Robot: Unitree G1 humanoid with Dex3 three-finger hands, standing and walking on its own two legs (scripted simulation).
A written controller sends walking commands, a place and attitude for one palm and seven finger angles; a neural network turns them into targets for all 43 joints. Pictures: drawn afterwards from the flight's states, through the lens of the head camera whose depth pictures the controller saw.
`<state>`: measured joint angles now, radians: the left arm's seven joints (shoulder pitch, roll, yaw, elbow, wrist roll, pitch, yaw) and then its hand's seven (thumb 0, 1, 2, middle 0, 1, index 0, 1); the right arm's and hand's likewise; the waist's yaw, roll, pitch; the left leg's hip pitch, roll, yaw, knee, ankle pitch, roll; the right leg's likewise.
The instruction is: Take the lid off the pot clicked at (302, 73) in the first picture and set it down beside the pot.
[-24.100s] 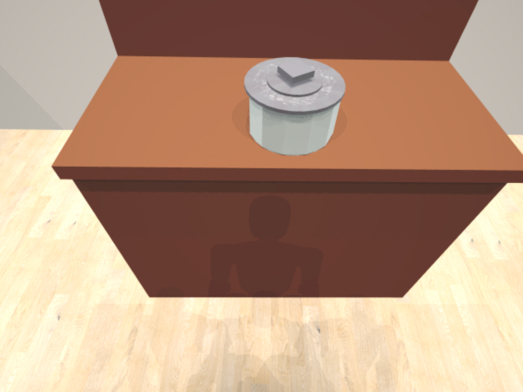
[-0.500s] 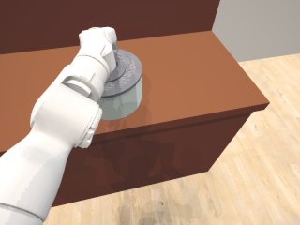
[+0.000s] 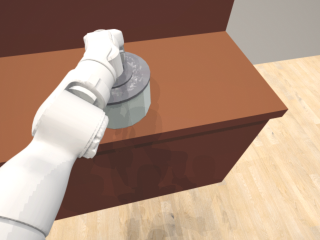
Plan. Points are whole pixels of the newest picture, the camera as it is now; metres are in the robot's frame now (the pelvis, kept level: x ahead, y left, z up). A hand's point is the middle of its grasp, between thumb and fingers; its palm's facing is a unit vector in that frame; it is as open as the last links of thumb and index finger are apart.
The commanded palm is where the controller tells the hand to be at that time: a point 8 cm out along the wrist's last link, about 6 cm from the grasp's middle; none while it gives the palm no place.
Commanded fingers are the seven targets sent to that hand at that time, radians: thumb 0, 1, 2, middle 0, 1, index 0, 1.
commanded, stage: close the fingers and squeeze the knob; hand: left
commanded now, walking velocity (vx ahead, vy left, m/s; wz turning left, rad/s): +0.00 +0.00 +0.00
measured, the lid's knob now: (109, 67) +0.53 +0.08 +0.15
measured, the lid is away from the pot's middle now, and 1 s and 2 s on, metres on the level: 0.00 0.00 0.01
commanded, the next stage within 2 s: lift the lid straight up in 1.16 s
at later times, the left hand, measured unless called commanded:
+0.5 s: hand (113, 64) +0.51 +0.06 +0.17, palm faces -0.42 -0.09 -0.90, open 8.3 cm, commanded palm +0.52 +0.05 +0.21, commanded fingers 0.00 0.33 0.77 -0.66 -1.10 -0.66 -1.10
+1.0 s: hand (112, 65) +0.50 +0.06 +0.17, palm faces -0.42 -0.10 -0.90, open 6.8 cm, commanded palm +0.51 +0.05 +0.21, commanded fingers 0.00 0.50 0.92 -0.58 -1.11 -0.89 -1.18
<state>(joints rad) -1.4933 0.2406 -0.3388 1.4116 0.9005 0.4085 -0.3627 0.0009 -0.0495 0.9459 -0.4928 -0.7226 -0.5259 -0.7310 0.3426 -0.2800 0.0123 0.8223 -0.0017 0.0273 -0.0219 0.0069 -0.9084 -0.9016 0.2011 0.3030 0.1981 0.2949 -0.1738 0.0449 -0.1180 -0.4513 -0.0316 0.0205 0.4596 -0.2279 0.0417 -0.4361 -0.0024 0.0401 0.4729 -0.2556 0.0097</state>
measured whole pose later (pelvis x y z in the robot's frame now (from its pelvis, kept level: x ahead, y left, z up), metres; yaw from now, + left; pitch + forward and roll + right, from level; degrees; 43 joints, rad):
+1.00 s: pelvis +0.01 +0.00 +0.00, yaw -1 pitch +12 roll +0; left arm -1.46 0.24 -0.30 1.39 0.91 0.40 -0.36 -0.02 0.19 0.78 -0.43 -1.03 -0.78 -1.14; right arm 0.34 -0.27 0.01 0.81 0.00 0.05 -0.02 0.01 -0.91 -0.90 0.20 0.30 0.20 0.29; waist -0.17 0.05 -0.12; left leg -0.43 -0.03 0.03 0.44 -0.23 0.04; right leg -0.42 0.00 0.05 0.45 -0.25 0.01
